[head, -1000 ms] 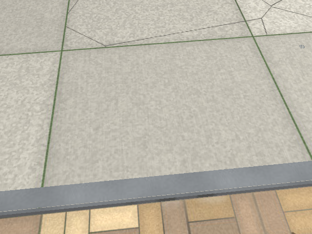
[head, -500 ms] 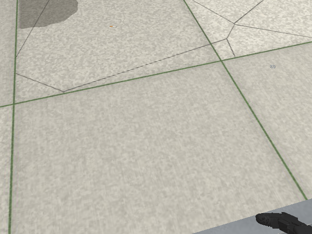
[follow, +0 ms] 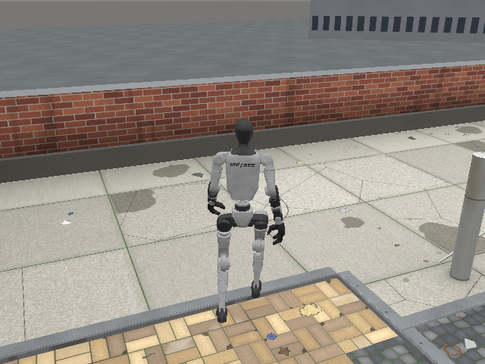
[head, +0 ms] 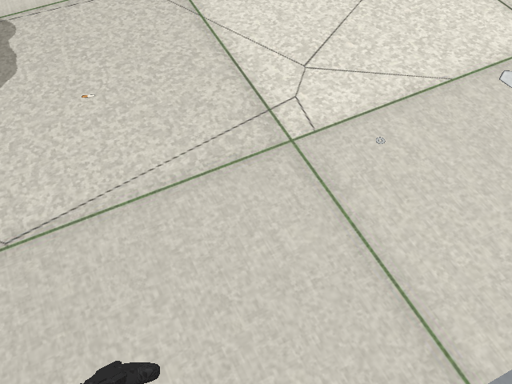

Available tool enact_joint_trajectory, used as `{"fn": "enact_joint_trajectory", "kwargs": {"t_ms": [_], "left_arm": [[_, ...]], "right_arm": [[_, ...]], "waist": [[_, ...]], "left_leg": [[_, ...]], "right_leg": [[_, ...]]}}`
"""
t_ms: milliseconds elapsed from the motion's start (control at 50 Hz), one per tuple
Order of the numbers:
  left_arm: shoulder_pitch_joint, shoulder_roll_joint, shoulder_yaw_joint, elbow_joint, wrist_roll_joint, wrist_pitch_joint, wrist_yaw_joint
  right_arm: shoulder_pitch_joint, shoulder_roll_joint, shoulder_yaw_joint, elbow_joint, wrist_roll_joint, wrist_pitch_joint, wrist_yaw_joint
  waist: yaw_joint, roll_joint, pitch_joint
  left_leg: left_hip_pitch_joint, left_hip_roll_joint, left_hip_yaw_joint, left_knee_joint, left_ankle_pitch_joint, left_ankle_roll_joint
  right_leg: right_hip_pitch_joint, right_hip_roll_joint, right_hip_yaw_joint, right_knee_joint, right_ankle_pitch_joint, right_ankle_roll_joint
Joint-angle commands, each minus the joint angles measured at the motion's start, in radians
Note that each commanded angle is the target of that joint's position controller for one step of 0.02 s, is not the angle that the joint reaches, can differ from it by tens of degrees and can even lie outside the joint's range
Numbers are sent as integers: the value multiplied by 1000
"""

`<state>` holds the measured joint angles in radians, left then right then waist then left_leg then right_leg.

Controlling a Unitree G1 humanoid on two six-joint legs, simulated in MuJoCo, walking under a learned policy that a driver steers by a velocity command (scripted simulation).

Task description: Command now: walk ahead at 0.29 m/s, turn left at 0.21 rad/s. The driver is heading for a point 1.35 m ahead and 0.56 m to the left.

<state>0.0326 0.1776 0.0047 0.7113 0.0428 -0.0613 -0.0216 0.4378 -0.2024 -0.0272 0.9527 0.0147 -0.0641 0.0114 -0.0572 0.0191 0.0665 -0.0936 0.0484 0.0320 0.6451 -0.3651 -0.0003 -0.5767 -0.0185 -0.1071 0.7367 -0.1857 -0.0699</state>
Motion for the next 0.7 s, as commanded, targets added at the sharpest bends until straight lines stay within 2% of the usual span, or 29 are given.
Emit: {"fn": "enact_joint_trajectory", "kwargs": {"t_ms": [20, 40, 60, 80, 100, 160, 200, 240, 280, 340, 380, 400, 420, 440, 460, 480, 500, 520, 540, 560, 600, 620, 700], "left_arm": [[339, 236, 82, 25, -14, 1, 29], [260, 168, 65, 19, -18, -3, 34], [224, 121, 52, 31, -25, -8, 40], [194, 103, 49, 37, -28, -7, 46], [183, 94, 48, 37, -24, -6, 48], [166, 109, 56, 36, -9, -12, 52], [161, 116, 58, 38, -5, -7, 58], [155, 131, 62, 33, -7, 0, 60], [163, 157, 71, 30, -7, 8, 57], [182, 193, 86, 26, -7, 28, 48], [178, 212, 94, 26, -17, 45, 45], [194, 207, 95, 34, -21, 57, 44], [239, 170, 89, 41, -13, 72, 36], [228, 95, 67, -26, -21, 90, 38], [197, 132, 71, -33, -10, 107, 48], [180, 144, 74, -33, -22, 108, 47], [163, 142, 74, -31, -30, 97, 45], [140, 149, 76, -37, -20, 87, 45], [150, 160, 80, -34, -9, 84, 42], [160, 156, 80, -31, -8, 87, 39], [171, 135, 72, -29, -19, 94, 39], [158, 130, 69, -36, -21, 97, 42], [117, 129, 61, -65, -22, 102, 49]], "right_arm": [[-6, -119, -36, -106, 0, 11, -22], [-31, -94, -32, -111, -8, 24, -25], [-46, -83, -37, -112, -16, 36, -25], [-36, -88, -45, -112, -31, 51, -23], [-21, -87, -50, -106, -38, 68, -21], [-34, -62, -56, -134, -33, 104, -18], [-102, -55, -53, -171, -42, 118, -8], [-149, -55, -49, -199, -47, 125, 8], [-190, -71, -50, -228, -47, 130, 19], [-232, -98, -58, -270, -44, 131, 24], [-222, -97, -60, -286, -41, 124, 24], [-179, -106, -65, -275, -45, 111, 22], [-123, -163, -79, -262, -56, 92, 11], [-138, -310, -109, -297, -49, 82, -2], [-57, -323, -127, -279, -33, 89, -11], [-93, -262, -107, -282, -32, 93, -18], [-157, -219, -92, -293, -30, 98, -23], [-214, -196, -85, -310, -27, 101, -27], [-234, -173, -79, -320, -22, 99, -29], [-223, -170, -77, -320, -21, 95, -26], [-196, -187, -82, -319, -23, 83, -19], [-184, -194, -84, -320, -26, 80, -18], [-165, -213, -92, -328, -34, 88, -17]], "waist": [[142, -115, -382], [108, -65, -267], [80, -71, -152], [47, -106, -97], [33, -111, -83], [-2, -106, -91], [7, -130, -74], [17, -152, -80], [30, -145, -93], [55, -139, -102], [44, -122, -100], [25, -66, -108], [13, 125, -96], [45, 339, -44], [-15, 231, -117], [12, 163, -102], [36, 121, -77], [49, 113, -85], [56, 113, -105], [58, 84, -130], [55, 44, -156], [47, 45, -160], [23, 88, -143]], "left_leg": [[-411, -41, -91, 723, -141, 29], [-452, 1, -76, 683, -123, 38], [-453, 27, -74, 613, -102, 42], [-424, 34, -68, 586, -66, 35], [-394, 25, -52, 583, -37, 28], [-386, 9, -26, 517, 3, 17], [-395, 23, -15, 398, 60, 12], [-350, 27, 9, 290, 102, 16], [-316, 24, 23, 215, 106, 20], [-290, 6, 57, 126, 36, 31], [-228, -13, 79, 4, 33, 49], [-148, -32, 64, -103, 83, 64], [-89, 55, -111, -281, 157, 86], [-48, 298, -535, -371, 388, 213], [-48, 334, -541, -379, 444, 320], [-63, 286, -457, -359, 413, 321], [-87, 221, -382, -361, 357, 285], [-69, 168, -346, -359, 321, 250], [-49, 145, -321, -344, 401, 242], [-30, 139, -311, -330, 474, 241], [-7, 132, -305, -308, 553, 241], [3, 143, -324, -302, 568, 247], [-49, 132, -380, -306, 415, 257]], "right_leg": [[664, -415, 482, -315, 613, -213], [568, -377, 386, -328, 575, -187], [463, -325, 296, -376, 509, -144], [381, -295, 235, -414, 453, -118], [333, -277, 184, -435, 419, -107], [288, -279, 90, -470, 364, -128], [282, -282, 50, -485, 255, -128], [269, -281, 4, -479, 197, -124], [286, -302, -8, -460, 165, -121], [335, -330, -11, -410, 97, -106], [345, -325, -31, -335, 37, -72], [318, -285, -63, -233, -20, -32], [249, -193, -129, -2, -131, 25], [-37, -5, -107, 209, -452, 112], [-31, 0, 51, 373, -467, 115], [-46, -17, 94, 410, -388, 115], [-46, -31, 117, 380, -304, 108], [-46, -37, 130, 349, -241, 103], [-35, -26, 126, 346, -210, 102], [-24, -14, 128, 342, -203, 102], [-6, 1, 123, 280, -217, 106], [-5, 2, 129, 260, -230, 106], [38, 18, 139, 150, -221, 100]]}}
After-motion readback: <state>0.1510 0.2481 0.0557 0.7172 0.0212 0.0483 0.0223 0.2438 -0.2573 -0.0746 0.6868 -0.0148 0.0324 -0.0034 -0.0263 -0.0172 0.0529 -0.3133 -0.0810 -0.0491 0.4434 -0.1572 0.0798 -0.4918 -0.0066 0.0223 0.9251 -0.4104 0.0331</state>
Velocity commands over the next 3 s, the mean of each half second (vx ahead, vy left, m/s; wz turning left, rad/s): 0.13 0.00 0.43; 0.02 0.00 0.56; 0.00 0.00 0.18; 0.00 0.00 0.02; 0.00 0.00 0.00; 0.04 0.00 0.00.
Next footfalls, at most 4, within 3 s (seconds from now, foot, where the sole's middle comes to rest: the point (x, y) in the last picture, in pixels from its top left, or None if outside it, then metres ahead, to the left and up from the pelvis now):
0.42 left None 0.15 0.12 -0.74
0.88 right None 0.22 -0.06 -0.74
1.24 left None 0.08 0.10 -0.74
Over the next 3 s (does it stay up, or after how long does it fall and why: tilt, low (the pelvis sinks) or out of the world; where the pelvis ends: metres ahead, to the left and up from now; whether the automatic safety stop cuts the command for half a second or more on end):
stays up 0.15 0.01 0.04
